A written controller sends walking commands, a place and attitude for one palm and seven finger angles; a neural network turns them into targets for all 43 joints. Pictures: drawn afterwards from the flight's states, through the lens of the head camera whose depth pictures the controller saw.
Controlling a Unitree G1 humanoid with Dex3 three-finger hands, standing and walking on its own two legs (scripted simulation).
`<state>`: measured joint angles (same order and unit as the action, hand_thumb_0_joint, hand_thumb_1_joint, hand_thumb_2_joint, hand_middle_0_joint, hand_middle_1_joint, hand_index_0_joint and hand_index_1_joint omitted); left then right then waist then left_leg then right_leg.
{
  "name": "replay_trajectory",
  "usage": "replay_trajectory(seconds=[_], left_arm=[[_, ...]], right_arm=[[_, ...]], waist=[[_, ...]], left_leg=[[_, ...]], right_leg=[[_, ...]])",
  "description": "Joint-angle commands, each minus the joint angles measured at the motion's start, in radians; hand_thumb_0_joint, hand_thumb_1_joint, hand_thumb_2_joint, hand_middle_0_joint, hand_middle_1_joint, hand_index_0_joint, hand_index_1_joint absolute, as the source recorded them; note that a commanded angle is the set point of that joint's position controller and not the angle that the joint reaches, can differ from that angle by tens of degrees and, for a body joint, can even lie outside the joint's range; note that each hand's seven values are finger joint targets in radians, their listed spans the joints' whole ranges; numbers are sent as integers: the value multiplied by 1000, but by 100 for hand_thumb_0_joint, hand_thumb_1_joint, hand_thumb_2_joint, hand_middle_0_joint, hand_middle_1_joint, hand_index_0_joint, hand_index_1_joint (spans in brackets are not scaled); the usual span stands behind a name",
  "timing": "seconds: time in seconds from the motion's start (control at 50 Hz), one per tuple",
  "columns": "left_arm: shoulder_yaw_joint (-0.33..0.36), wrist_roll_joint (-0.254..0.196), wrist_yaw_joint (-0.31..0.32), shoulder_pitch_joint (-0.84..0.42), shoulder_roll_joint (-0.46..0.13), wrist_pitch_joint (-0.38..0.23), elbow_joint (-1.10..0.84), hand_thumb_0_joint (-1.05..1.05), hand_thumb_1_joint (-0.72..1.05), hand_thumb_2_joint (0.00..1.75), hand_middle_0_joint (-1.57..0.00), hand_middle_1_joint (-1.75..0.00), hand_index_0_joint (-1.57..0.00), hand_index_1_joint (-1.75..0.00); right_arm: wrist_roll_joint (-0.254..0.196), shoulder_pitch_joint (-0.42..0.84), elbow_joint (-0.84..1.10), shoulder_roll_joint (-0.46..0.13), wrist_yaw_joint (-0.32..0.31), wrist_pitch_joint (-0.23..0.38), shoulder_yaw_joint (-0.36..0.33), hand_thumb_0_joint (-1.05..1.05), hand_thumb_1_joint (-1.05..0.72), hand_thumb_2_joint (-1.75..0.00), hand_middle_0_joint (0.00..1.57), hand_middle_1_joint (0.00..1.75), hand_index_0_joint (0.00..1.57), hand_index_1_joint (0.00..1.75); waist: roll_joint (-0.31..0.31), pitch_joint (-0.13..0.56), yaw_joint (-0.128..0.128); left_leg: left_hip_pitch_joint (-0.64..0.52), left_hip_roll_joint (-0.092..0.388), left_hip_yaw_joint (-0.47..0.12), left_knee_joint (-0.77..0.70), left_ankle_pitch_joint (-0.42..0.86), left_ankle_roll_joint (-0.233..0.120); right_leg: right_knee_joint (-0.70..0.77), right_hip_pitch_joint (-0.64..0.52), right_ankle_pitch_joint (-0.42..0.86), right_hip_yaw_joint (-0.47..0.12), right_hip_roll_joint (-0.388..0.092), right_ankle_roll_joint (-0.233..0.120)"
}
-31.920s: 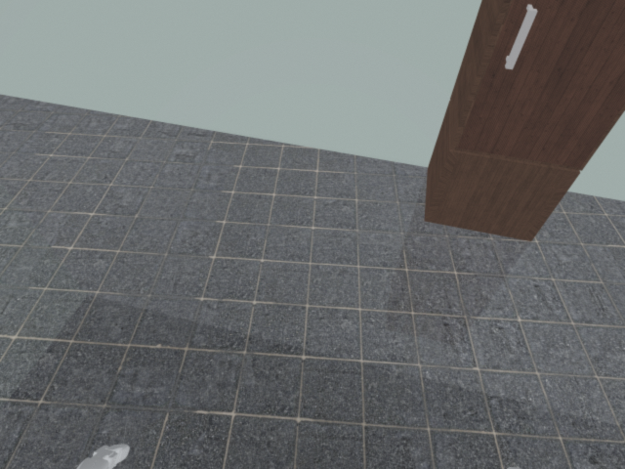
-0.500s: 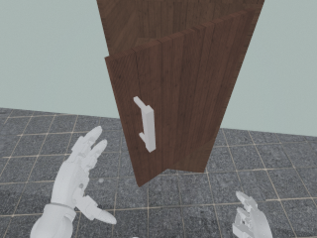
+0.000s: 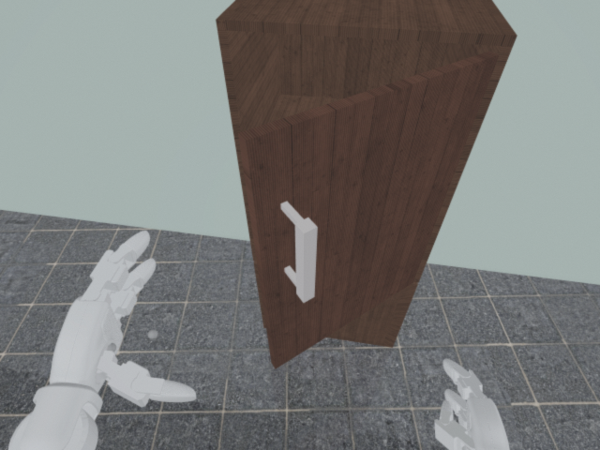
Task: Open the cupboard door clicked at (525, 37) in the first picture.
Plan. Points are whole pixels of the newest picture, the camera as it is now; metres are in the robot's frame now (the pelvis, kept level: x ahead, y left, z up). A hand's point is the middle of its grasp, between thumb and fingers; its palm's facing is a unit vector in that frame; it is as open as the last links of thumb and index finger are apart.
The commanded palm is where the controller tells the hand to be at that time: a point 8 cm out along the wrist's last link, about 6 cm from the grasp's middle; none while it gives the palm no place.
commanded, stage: draw the hand back to the body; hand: left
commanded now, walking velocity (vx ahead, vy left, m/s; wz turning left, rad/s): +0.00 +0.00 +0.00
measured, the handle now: (297, 254) +0.36 +0.05 +0.08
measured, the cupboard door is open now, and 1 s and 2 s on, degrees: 42 42 42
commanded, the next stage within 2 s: step back with the hand held close in 0.98 s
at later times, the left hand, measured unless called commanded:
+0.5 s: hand (90, 291) +0.23 +0.25 +0.16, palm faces +0.37 -0.84 -0.39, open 10.3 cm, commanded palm +0.18 +0.30 +0.18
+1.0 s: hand (86, 289) +0.22 +0.25 +0.17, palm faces +0.42 -0.82 -0.40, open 7.5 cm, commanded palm +0.17 +0.29 +0.19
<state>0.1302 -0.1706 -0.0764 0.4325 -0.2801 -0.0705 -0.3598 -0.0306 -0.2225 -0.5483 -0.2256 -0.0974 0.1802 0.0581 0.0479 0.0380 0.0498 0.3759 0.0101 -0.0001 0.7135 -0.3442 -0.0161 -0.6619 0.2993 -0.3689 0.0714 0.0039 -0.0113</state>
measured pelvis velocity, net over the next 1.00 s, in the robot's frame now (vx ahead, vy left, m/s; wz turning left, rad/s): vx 0.02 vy -0.01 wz -0.03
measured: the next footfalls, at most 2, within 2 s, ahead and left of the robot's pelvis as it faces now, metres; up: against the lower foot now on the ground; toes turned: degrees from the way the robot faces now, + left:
none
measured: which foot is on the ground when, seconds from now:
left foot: down 0.00-1.00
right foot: down 0.00-1.00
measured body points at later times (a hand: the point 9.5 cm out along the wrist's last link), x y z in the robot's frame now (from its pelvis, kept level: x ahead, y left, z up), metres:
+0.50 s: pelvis +0.03 +0.01 +0.02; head +0.02 +0.00 +0.47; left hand +0.20 +0.30 +0.18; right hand +0.21 -0.21 -0.06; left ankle +0.02 +0.11 -0.72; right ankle -0.01 -0.11 -0.72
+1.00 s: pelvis +0.02 -0.01 +0.03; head +0.01 -0.02 +0.47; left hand +0.19 +0.29 +0.19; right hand +0.21 -0.23 -0.06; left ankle +0.02 +0.11 -0.72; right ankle -0.01 -0.11 -0.72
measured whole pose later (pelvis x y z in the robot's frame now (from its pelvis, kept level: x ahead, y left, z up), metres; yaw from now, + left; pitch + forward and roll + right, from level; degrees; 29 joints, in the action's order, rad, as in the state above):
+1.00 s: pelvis +0.02 -0.01 +0.03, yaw -2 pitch -4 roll +0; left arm 0.31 -0.06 0.12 0.47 -0.34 -0.08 -0.38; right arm 0.00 -0.18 -0.65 -0.22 -0.07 0.10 0.02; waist 0.05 -0.03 0.07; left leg 0.10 0.02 0.03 0.40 -0.24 -0.01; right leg -0.36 0.04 -0.25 0.04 0.02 -0.02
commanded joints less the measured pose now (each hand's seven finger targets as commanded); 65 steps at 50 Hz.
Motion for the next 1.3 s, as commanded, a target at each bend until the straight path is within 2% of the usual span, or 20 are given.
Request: replay_trajectory(seconds=[0.0,0.1,0.16,0.2,0.28,0.42,0.48,0.58,0.68,0.82,0.86,0.96,1.04,1.06,1.08,1.1,1.12,1.14,1.2,1.28], left_arm=[[64,82,144,-34,-108,-47,-249,0,-12,47,-16,-30,-16,-30],[104,116,198,-55,-148,-56,-274,0,6,54,-17,-30,-17,-30],[148,126,215,-53,-184,-61,-262,0,17,58,-17,-30,-17,-30],[146,126,216,-30,-166,-62,-267,0,23,62,-18,-30,-18,-30],[171,125,216,-12,-170,-60,-240,0,37,68,-18,-30,-18,-30],[258,122,215,-15,-216,-61,-241,0,62,78,-19,-30,-19,-30],[288,120,216,-36,-239,-63,-259,0,73,82,-19,-30,-19,-30],[337,112,218,-42,-265,-62,-249,0,90,90,-20,-30,-20,-30],[281,112,208,-39,-211,-54,-193,0,90,90,-20,-30,-20,-30],[314,114,214,-58,-253,-71,-235,0,90,90,-20,-30,-20,-30],[326,118,216,-69,-274,-76,-260,0,90,90,-20,-30,-20,-30],[317,115,214,-44,-256,-75,-224,0,90,90,-20,-30,-20,-30],[302,109,208,-47,-234,-74,-189,0,90,90,-20,-30,-20,-30],[309,109,208,-48,-241,-74,-172,0,90,90,-20,-30,-20,-30],[313,109,210,-136,-270,-94,-318,0,90,90,-20,-30,-20,-30],[452,112,217,-186,-405,-131,-319,0,90,90,-20,-30,-20,-30],[384,113,201,-65,-312,-130,-226,0,90,90,-20,-30,-20,-30],[355,118,196,-6,-285,-119,-204,0,90,90,-20,-30,-20,-30],[341,120,195,56,-263,-125,-220,0,90,90,-20,-30,-20,-30],[369,119,207,106,-291,-123,-268,0,90,90,-20,-30,-20,-30]], right_arm=[[17,115,148,-94,-15,29,-36,0,-90,-90,20,30,20,30],[29,133,124,-95,-15,17,-36,0,-90,-90,20,30,20,30],[33,140,105,-101,-14,14,-41,0,-90,-90,20,30,20,30],[33,140,101,-98,-9,10,-42,0,-90,-90,20,30,20,30],[34,147,89,-104,1,-1,-49,0,-90,-90,20,30,20,30],[34,151,79,-105,12,-25,-63,0,-90,-90,20,30,20,30],[32,155,76,-104,13,-28,-65,0,-90,-90,20,30,20,30],[30,157,70,-105,14,-34,-72,0,-90,-90,20,30,20,30],[31,158,68,-114,20,-43,-77,0,-90,-90,20,30,20,30],[32,169,70,-106,13,-36,-78,0,-90,-90,20,30,20,30],[33,170,65,-107,12,-29,-77,0,-90,-90,20,30,20,30],[31,173,56,-105,13,-22,-77,0,-90,-90,20,30,20,30],[29,171,57,-105,13,-28,-80,0,-90,-90,20,30,20,30],[30,173,55,-108,11,-29,-81,0,-90,-90,20,30,20,30],[28,185,72,-107,13,-19,-79,0,-90,-90,20,30,20,30],[17,163,95,-132,11,-35,-80,0,-90,-90,20,30,20,30],[25,162,78,-119,11,-52,-84,0,-90,-90,20,30,20,30],[24,163,87,-118,15,-65,-88,0,-90,-90,20,30,20,30],[22,151,104,-125,14,-90,-97,0,-90,-90,20,30,20,30],[17,144,128,-126,6,-116,-106,0,-90,-90,20,30,20,30]], waist=[[12,27,-10],[31,39,-7],[1,46,0],[22,58,2],[-3,37,6],[5,47,16],[46,50,17],[40,47,18],[5,5,8],[4,48,18],[33,52,19],[35,13,18],[-7,-16,11],[-16,-25,13],[27,37,15],[-21,-52,-27],[-80,-30,-31],[-106,-30,-30],[-39,51,-34],[-3,136,-34]], left_leg=[[-144,0,-22,-193,96,-4],[-206,6,-22,-263,147,-1],[-237,11,-19,-289,200,0],[-262,14,-20,-304,262,2],[-277,20,-17,-330,319,6],[-308,21,-1,-334,417,8],[-324,22,2,-334,441,9],[-332,20,10,-331,465,7],[-326,18,17,-343,407,0],[-338,8,18,-343,366,-5],[-341,7,18,-339,366,-2],[-337,8,23,-338,360,-2],[-332,8,26,-347,317,-6],[-326,8,26,-349,304,-7],[-347,4,19,-346,308,-8],[-279,20,2,-304,257,-27],[-276,16,-6,-276,246,-27],[-280,16,3,-264,250,-25],[-289,32,13,-262,364,-18],[-301,60,10,-260,526,-15]], right_leg=[[215,4,107,-47,-10,-9],[252,-74,150,-41,-6,-11],[273,-121,195,-37,-3,-12],[271,-145,239,-35,-2,-12],[288,-176,278,-33,0,-9],[306,-216,356,-38,2,-7],[314,-221,370,-42,1,-7],[323,-227,404,-45,1,-4],[341,-202,372,-42,3,1],[348,-223,358,-52,2,-1],[352,-227,361,-53,2,-4],[362,-208,361,-54,3,-3],[375,-186,319,-56,5,3],[382,-186,308,-56,4,2],[374,-208,315,-63,-1,2],[423,-96,380,-153,-41,3],[415,-100,404,-155,-67,2],[414,-87,425,-160,-76,3],[355,-121,538,-136,-83,7],[285,-158,629,-111,-70,16]])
